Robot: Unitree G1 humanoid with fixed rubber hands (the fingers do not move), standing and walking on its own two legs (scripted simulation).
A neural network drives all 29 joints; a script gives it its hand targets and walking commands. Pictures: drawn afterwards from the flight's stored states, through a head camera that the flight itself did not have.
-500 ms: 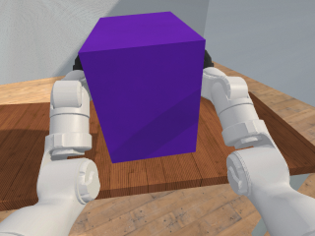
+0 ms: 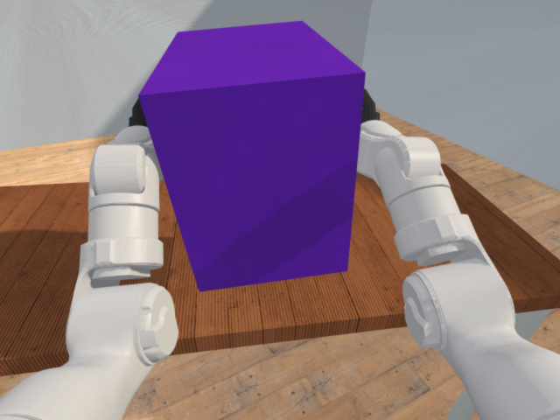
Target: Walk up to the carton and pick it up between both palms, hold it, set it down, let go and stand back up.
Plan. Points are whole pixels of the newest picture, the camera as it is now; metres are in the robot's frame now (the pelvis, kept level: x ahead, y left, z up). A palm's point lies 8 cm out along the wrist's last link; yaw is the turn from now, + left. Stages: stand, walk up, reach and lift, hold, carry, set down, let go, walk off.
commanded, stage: hold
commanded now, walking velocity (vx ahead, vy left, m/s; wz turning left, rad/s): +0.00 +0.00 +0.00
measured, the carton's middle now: (256, 142) +0.40 +0.00 +0.27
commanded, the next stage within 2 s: set down in 1.12 s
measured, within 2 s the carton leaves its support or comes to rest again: neither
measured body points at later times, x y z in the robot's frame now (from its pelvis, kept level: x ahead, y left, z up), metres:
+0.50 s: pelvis +0.00 +0.00 +0.00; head -0.10 +0.01 +0.44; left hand +0.38 +0.15 +0.29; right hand +0.38 -0.14 +0.30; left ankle +0.02 +0.11 -0.74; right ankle +0.01 -0.11 -0.74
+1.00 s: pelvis +0.00 +0.00 +0.00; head -0.09 +0.01 +0.44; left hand +0.38 +0.15 +0.29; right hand +0.38 -0.14 +0.30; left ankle +0.02 +0.11 -0.74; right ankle +0.01 -0.11 -0.74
